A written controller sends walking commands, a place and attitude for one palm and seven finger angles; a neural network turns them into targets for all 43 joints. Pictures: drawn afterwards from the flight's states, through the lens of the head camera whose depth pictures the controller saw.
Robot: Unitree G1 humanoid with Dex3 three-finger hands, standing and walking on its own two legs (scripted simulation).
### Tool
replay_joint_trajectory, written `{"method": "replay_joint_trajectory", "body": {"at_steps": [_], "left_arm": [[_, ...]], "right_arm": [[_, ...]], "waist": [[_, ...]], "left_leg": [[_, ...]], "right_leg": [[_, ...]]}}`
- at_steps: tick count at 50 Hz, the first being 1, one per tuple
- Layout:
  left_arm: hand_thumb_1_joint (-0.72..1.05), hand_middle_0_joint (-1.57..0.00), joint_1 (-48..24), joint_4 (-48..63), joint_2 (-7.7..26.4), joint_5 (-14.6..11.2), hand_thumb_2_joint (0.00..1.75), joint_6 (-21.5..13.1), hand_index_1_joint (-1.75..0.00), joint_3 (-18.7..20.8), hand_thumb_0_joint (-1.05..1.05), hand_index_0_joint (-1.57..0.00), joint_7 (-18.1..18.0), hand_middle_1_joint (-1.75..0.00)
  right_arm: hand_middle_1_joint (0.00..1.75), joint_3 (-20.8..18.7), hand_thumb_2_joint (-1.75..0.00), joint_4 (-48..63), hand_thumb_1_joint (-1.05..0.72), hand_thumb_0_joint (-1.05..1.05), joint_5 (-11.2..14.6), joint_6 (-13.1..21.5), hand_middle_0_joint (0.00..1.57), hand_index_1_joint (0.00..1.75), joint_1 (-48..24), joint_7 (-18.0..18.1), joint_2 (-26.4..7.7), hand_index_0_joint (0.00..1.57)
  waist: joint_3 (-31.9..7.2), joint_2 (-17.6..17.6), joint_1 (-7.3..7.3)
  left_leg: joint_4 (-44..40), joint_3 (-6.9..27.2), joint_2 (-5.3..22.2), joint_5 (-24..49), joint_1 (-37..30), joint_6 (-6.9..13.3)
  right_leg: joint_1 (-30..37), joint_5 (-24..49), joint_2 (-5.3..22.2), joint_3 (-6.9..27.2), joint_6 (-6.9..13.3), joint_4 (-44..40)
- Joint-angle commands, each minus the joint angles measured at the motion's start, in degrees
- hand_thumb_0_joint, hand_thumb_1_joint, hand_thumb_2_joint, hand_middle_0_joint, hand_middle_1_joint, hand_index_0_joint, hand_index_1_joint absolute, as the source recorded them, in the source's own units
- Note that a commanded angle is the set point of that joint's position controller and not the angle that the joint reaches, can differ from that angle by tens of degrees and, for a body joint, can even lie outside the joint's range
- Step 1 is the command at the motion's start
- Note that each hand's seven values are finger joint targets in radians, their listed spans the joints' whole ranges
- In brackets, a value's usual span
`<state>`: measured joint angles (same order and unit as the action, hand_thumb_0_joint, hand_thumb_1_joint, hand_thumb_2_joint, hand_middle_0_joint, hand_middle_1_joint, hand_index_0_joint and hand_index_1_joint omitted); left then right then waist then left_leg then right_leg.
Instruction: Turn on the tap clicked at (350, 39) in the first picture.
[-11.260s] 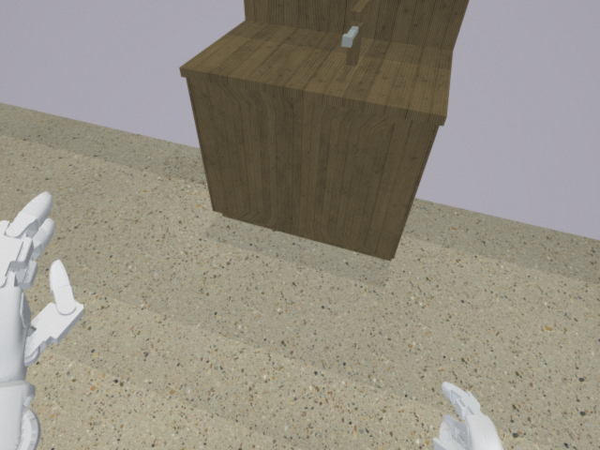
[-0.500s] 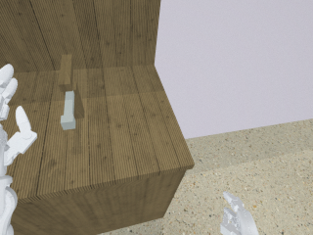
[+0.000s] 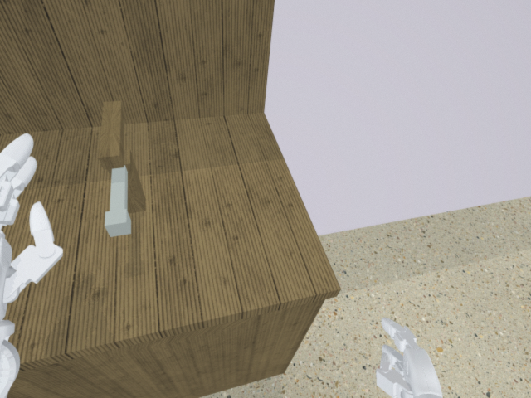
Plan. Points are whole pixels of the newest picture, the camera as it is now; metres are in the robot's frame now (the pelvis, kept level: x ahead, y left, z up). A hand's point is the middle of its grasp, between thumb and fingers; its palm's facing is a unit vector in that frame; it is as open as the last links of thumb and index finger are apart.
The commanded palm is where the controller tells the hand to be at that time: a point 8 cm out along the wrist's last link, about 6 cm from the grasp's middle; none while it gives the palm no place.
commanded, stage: come to a stop and stand still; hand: left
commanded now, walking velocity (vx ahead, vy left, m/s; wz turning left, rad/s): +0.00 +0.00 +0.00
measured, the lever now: (118, 223) +0.31 +0.25 +0.09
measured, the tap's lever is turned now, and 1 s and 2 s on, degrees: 0 0 0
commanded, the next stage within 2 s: look again from close up in 0.02 s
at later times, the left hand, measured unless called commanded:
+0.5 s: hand (68, 271) +0.20 +0.24 +0.16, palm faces +0.41 -0.84 -0.35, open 7.4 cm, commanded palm +0.15 +0.27 +0.17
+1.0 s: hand (116, 272) +0.21 +0.19 +0.16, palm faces +0.36 -0.86 -0.36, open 7.4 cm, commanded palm +0.15 +0.22 +0.17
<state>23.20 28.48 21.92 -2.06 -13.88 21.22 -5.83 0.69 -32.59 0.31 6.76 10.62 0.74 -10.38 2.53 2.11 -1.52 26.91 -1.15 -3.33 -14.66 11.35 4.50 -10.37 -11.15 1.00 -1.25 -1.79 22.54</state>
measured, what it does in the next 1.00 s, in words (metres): shifts its weight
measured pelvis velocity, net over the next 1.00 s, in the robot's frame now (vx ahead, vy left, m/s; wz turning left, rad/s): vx -0.01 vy -0.06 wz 0.00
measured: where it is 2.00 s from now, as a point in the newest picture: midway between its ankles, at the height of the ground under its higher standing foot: outside the picture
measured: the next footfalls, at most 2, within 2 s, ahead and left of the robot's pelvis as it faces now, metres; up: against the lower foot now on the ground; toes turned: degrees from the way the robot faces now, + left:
none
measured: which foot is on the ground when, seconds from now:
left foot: down 0.00-1.00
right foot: down 0.00-1.00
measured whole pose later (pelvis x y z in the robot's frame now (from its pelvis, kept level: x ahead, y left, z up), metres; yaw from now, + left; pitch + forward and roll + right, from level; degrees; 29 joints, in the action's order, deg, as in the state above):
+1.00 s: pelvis -0.01 -0.06 +0.00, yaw +0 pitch +0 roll -1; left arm 25.4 28.0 20.8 -4.0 -9.7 20.4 -5.2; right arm 0.2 -31.6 0.8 4.7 10.6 1.1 -9.8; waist 2.8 1.2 -1.2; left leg 26.9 0.4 0.6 -13.6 13.4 0.3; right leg -12.6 -10.4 -2.9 -2.7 2.4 22.9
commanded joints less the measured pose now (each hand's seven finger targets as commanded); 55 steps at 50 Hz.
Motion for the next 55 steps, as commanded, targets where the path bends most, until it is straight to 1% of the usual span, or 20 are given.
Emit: {"method": "replay_joint_trajectory", "body": {"at_steps": [1,3,7,8,10,12,14,23,24,28,32,33,35,37,38,41,47,48,52,55], "left_arm": [[0.90,-0.20,-1.5,6.6,6.8,-0.5,0.90,-2.0,-0.30,4.1,0.00,-0.20,-0.7,-0.30],[0.90,-0.20,-2.7,7.0,5.7,-0.6,0.90,-1.8,-0.30,2.7,0.00,-0.20,-0.7,-0.30],[0.90,-0.20,-5.2,11.6,8.8,-0.3,0.90,-2.2,-0.30,4.8,0.00,-0.20,-1.3,-0.30],[0.90,-0.20,-5.3,10.9,7.1,-0.4,0.90,-2.3,-0.30,3.1,0.00,-0.20,-1.1,-0.30],[0.90,-0.20,-5.9,12.3,7.7,-0.1,0.90,-2.6,-0.30,3.6,0.00,-0.20,-1.3,-0.30],[0.90,-0.20,-5.6,11.8,9.0,0.1,0.90,-2.6,-0.30,5.1,0.00,-0.20,-1.7,-0.30],[0.90,-0.20,-5.7,10.8,7.4,0.0,0.90,-2.7,-0.30,3.6,0.00,-0.20,-1.5,-0.30],[0.90,-0.20,-3.4,6.7,5.5,-0.1,0.90,-2.0,-0.30,2.3,0.00,-0.20,-1.3,-0.30],[0.90,-0.20,-3.3,7.4,6.6,-0.1,0.90,-1.9,-0.30,3.3,0.00,-0.20,-1.3,-0.30],[0.90,-0.20,-3.4,9.9,7.5,-0.5,0.90,-1.9,-0.30,4.0,0.00,-0.20,-1.5,-0.30],[0.90,-0.20,-4.6,12.7,9.7,-0.8,0.90,-1.7,-0.30,6.1,0.00,-0.20,-1.6,-0.30],[0.90,-0.20,-4.6,12.3,7.8,-1.2,0.90,-1.7,-0.30,4.5,0.00,-0.20,-1.4,-0.30],[0.90,-0.20,-4.1,11.3,7.9,-1.3,0.90,-1.4,-0.30,4.8,0.00,-0.20,-1.2,-0.30],[0.90,-0.20,-2.4,10.1,8.0,-1.4,0.90,-0.9,-0.30,5.2,0.00,-0.20,-1.1,-0.30],[0.90,-0.20,-2.7,9.9,6.3,-1.5,0.90,-0.8,-0.30,3.4,0.00,-0.20,-0.7,-0.30],[0.90,-0.20,-2.4,10.5,7.3,-1.6,0.90,-0.5,-0.30,4.3,0.00,-0.20,-0.6,-0.30],[0.90,-0.20,-0.8,12.6,9.4,-2.2,0.90,0.3,-0.30,6.4,0.00,-0.20,-0.8,-0.30],[0.90,-0.20,-0.6,12.1,8.0,-2.5,0.90,0.4,-0.30,5.1,0.00,-0.20,-0.7,-0.30],[0.90,-0.20,-1.9,14.4,9.5,-2.8,0.90,0.7,-0.30,6.3,0.00,-0.20,-0.8,-0.30],[0.90,-0.20,-1.2,13.3,9.1,-3.1,0.90,1.0,-0.30,6.0,0.00,-0.20,-0.8,-0.30]], "right_arm": [[0.30,-3.3,-0.90,8.6,-0.90,0.00,0.3,1.9,0.20,0.30,-2.8,1.1,-8.3,0.20],[0.30,-2.9,-0.90,8.8,-0.90,0.00,0.2,1.6,0.20,0.30,-3.7,1.3,-8.3,0.20],[0.30,-2.9,-0.90,9.2,-0.90,0.00,0.4,2.3,0.20,0.30,-4.9,1.7,-8.1,0.20],[0.30,-2.6,-0.90,9.1,-0.90,0.00,0.0,2.3,0.20,0.30,-4.6,1.7,-8.2,0.20],[0.30,-2.9,-0.90,9.1,-0.90,0.00,0.2,2.9,0.20,0.30,-4.3,1.7,-8.2,0.20],[0.30,-2.8,-0.90,8.7,-0.90,0.00,0.3,3.1,0.20,0.30,-4.6,1.8,-8.0,0.20],[0.30,-2.9,-0.90,8.7,-0.90,0.00,0.1,3.2,0.20,0.30,-3.9,1.7,-8.1,0.20],[0.30,-2.9,-0.90,8.0,-0.90,0.00,0.1,2.9,0.20,0.30,-3.7,1.7,-8.4,0.20],[0.30,-3.1,-0.90,8.3,-0.90,0.00,0.2,3.0,0.20,0.30,-3.8,1.8,-8.3,0.20],[0.30,-2.9,-0.90,8.0,-0.90,0.00,0.1,2.9,0.20,0.30,-4.1,1.9,-8.3,0.20],[0.30,-3.1,-0.90,8.4,-0.90,0.00,0.5,2.8,0.20,0.30,-4.6,2.0,-7.8,0.20],[0.30,-3.0,-0.90,8.4,-0.90,0.00,0.2,2.4,0.20,0.30,-3.9,1.9,-8.0,0.20],[0.30,-3.5,-0.90,8.7,-0.90,0.00,0.4,2.3,0.20,0.30,-3.5,1.7,-7.9,0.20],[0.30,-3.5,-0.90,8.6,-0.90,0.00,0.6,2.0,0.20,0.30,-4.2,1.4,-7.5,0.20],[0.30,-3.4,-0.90,8.6,-0.90,0.00,0.3,1.6,0.20,0.30,-3.4,1.2,-7.9,0.20],[0.30,-3.9,-0.90,9.3,-0.90,0.00,0.5,1.4,0.20,0.30,-3.4,1.0,-7.8,0.20],[0.30,-3.8,-0.90,9.7,-0.90,0.00,0.7,1.0,0.20,0.30,-4.6,1.3,-7.5,0.20],[0.30,-3.7,-0.90,9.6,-0.90,0.00,0.3,0.8,0.20,0.30,-4.0,1.4,-7.6,0.20],[0.30,-4.1,-0.90,9.5,-0.90,0.00,0.6,1.2,0.20,0.30,-4.5,1.9,-7.6,0.20],[0.30,-4.4,-0.90,9.5,-0.90,0.00,0.4,1.2,0.20,0.30,-3.5,2.0,-7.8,0.20]], "waist": [[-7.7,-4.6,0.39],[-6.9,-4.3,0.55],[-8.0,-5.2,0.29],[-7.5,-5.1,0.34],[-7.6,-7.4,0.37],[-7.1,-7.3,0.23],[-6.4,-6.9,0.41],[-5.6,-3.8,0.53],[-6.3,-3.6,0.38],[-8.3,-4.1,0.44],[-8.6,-7.1,0.26],[-8.4,-7.2,0.48],[-8.5,-7.8,0.40],[-8.1,-7.5,0.42],[-7.8,-7.4,0.69],[-8.4,-7.3,0.49],[-9.4,-5.1,0.65],[-9.3,-4.8,0.84],[-9.0,-6.2,0.90],[-9.3,-5.3,0.86]], "left_leg": [[-7.1,6.8,8.6,17.6,2.8,-6.6],[-8.0,6.6,7.8,13.5,3.7,-6.1],[-8.3,6.7,7.3,7.1,4.6,-4.8],[-8.8,6.9,7.0,4.9,5.7,-4.3],[-8.8,7.2,7.0,2.9,6.0,-3.8],[-8.7,7.2,7.0,1.0,6.6,-3.6],[-8.8,7.4,6.7,-0.7,6.7,-3.2],[-8.8,7.3,6.5,0.5,6.0,-3.2],[-8.4,7.3,6.6,1.5,5.7,-3.2],[-7.9,7.1,6.5,6.2,4.0,-3.6],[-8.0,7.4,8.3,13.3,1.6,-5.2],[-8.5,7.7,8.5,14.9,1.9,-5.4],[-7.7,7.7,9.7,18.0,0.8,-5.8],[-7.3,7.2,10.4,17.9,0.4,-5.7],[-7.8,7.4,10.3,17.2,1.4,-5.6],[-7.3,7.7,11.4,15.0,2.3,-5.0],[-4.6,6.2,10.7,10.5,2.4,-3.8],[-4.3,5.7,10.1,9.4,2.9,-3.7],[-2.6,5.2,9.9,8.3,1.7,-3.7],[-1.5,4.6,9.8,6.9,2.4,-3.4]], "right_leg": [[7.4,10.3,1.5,0.7,2.6,0.4],[7.0,9.1,1.3,0.5,2.5,-0.2],[8.9,8.5,1.8,1.7,2.5,-0.4],[8.9,7.1,1.7,1.5,2.5,-0.9],[9.4,6.9,2.0,2.3,2.8,-0.7],[9.0,5.7,2.0,2.5,2.7,-1.3],[8.1,3.9,2.0,2.9,2.9,-2.2],[6.0,2.4,1.8,2.7,2.9,-3.4],[6.7,3.7,2.1,3.1,2.9,-3.2],[7.6,7.0,1.9,2.4,2.9,-2.1],[7.0,9.2,0.6,1.7,2.4,-0.3],[6.8,8.9,0.0,0.9,2.3,0.1],[6.3,8.8,0.3,1.0,2.2,0.4],[5.1,8.2,0.2,1.0,2.2,0.4],[5.2,7.6,-0.2,0.6,2.2,0.5],[5.5,6.9,0.4,1.2,2.3,0.7],[4.5,9.0,1.5,2.9,2.7,-0.9],[4.3,8.9,1.6,3.0,2.7,-1.3],[1.8,9.1,2.3,5.0,3.4,-1.6],[1.9,8.3,2.9,5.5,3.2,-2.0]]}}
